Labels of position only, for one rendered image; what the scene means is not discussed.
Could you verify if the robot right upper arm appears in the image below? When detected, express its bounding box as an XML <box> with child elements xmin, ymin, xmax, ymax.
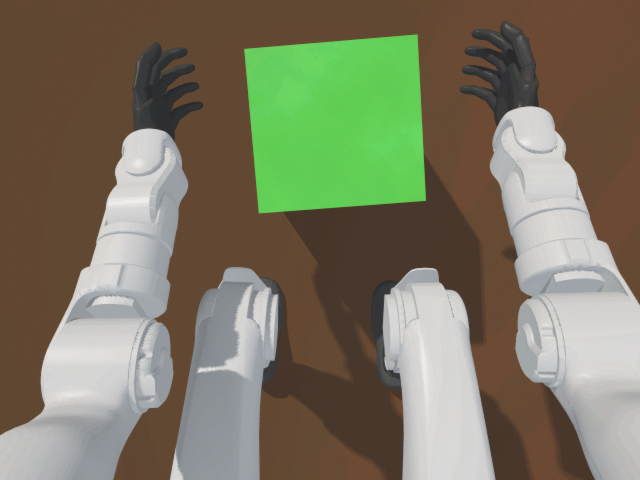
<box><xmin>515</xmin><ymin>291</ymin><xmax>640</xmax><ymax>480</ymax></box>

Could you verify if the left robot foot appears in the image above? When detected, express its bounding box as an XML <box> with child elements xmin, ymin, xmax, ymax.
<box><xmin>260</xmin><ymin>277</ymin><xmax>283</xmax><ymax>385</ymax></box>

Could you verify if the right robot forearm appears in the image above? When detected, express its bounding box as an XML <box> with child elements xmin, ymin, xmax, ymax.
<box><xmin>490</xmin><ymin>106</ymin><xmax>640</xmax><ymax>309</ymax></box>

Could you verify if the robot left upper arm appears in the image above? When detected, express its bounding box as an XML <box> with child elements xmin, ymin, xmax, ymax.
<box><xmin>0</xmin><ymin>318</ymin><xmax>173</xmax><ymax>480</ymax></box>

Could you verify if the left robot forearm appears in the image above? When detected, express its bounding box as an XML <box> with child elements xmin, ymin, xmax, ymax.
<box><xmin>41</xmin><ymin>129</ymin><xmax>188</xmax><ymax>404</ymax></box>

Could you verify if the robot foot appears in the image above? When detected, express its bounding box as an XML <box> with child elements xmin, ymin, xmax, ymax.
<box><xmin>371</xmin><ymin>280</ymin><xmax>402</xmax><ymax>389</ymax></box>
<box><xmin>260</xmin><ymin>277</ymin><xmax>283</xmax><ymax>385</ymax></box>

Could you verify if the right robot foot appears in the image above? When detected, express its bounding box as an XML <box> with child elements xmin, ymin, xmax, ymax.
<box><xmin>371</xmin><ymin>280</ymin><xmax>402</xmax><ymax>389</ymax></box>

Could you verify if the carton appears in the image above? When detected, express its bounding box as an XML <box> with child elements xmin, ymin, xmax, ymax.
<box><xmin>244</xmin><ymin>34</ymin><xmax>426</xmax><ymax>213</ymax></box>

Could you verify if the right robot hand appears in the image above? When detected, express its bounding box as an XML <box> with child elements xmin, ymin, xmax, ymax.
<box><xmin>460</xmin><ymin>21</ymin><xmax>539</xmax><ymax>126</ymax></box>

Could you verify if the left robot hand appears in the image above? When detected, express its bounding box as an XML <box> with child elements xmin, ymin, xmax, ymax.
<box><xmin>132</xmin><ymin>42</ymin><xmax>203</xmax><ymax>142</ymax></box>

